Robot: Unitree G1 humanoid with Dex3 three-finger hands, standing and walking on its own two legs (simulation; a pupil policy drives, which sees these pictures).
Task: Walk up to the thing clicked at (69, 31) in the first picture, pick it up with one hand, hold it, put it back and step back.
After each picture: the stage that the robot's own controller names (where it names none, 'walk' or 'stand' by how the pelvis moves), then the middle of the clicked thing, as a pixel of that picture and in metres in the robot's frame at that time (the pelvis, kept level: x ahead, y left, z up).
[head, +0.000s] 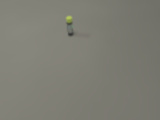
stand; (69, 26) +1.61 +0.20 -0.65
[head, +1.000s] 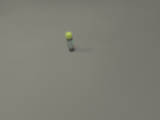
walk; (70, 42) +1.48 +0.32 -0.64
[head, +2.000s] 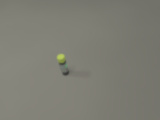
walk; (63, 65) +0.97 +0.32 -0.65
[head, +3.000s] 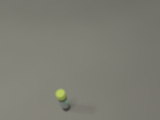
walk; (63, 100) +0.62 +0.27 -0.64
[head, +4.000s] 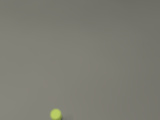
stand; out of the picture +0.45 +0.24 -0.64
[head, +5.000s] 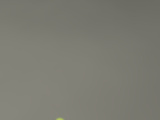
stand; out of the picture +0.43 +0.21 -0.66
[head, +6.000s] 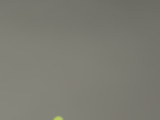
stand; out of the picture +0.43 +0.22 -0.66
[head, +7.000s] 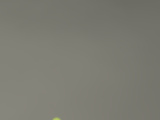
stand; out of the picture +0.42 +0.23 -0.66
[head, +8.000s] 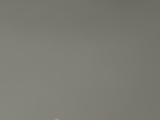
stand; out of the picture +0.41 +0.23 -0.66
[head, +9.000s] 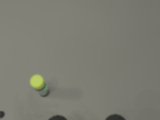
go down; (40, 87) +0.45 +0.25 -0.48
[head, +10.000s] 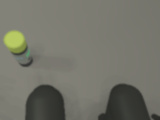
go down; (21, 51) +0.48 +0.29 -0.26
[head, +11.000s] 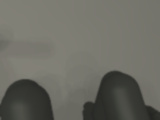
close in; out of the picture +0.46 +0.31 -0.21
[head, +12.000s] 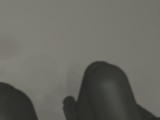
close; out of the picture +0.45 +0.34 -0.16
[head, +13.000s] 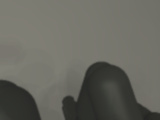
lift; out of the picture +0.42 +0.34 -0.16
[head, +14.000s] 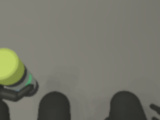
lift; (18, 78) +0.33 +0.23 -0.03
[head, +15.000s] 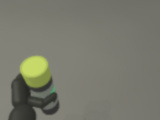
hold; (43, 90) +0.32 +0.16 +0.03
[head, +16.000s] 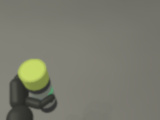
hold; (41, 90) +0.32 +0.17 +0.03
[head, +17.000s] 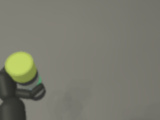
crouch; (30, 80) +0.36 +0.19 -0.04
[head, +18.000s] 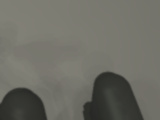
lower; out of the picture +0.49 +0.31 -0.07
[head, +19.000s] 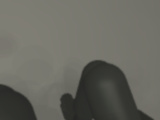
lower; out of the picture +0.44 +0.35 -0.16
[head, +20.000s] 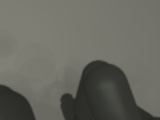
lower; out of the picture +0.44 +0.35 -0.16
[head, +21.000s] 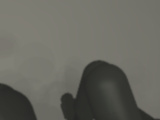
lower; out of the picture +0.43 +0.35 -0.16
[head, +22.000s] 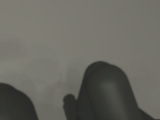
lower; out of the picture +0.43 +0.33 -0.17
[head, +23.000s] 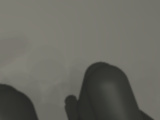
open; out of the picture +0.44 +0.32 -0.17
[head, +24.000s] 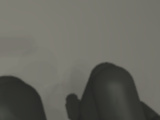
stand; out of the picture +0.43 +0.32 -0.17
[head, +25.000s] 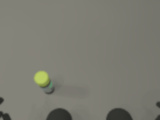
walk; (45, 84) +0.44 +0.24 -0.44
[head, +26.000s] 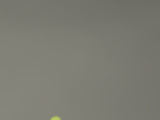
stand; out of the picture +0.41 +0.21 -0.60
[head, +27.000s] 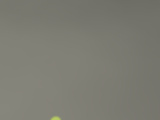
stand; out of the picture +0.40 +0.21 -0.60
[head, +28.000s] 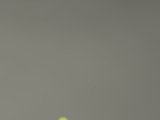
stand; out of the picture +0.42 +0.20 -0.65
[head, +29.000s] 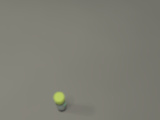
walk; (60, 102) +0.46 +0.17 -0.64
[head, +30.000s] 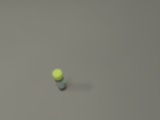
walk; (60, 80) +0.66 +0.25 -0.62
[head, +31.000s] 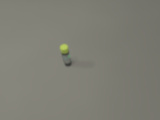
walk; (66, 56) +0.97 +0.24 -0.63
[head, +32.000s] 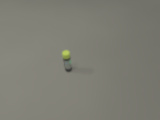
stand; (67, 61) +1.03 +0.22 -0.65
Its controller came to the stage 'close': yes
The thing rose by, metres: 0.67
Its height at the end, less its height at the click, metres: +0.00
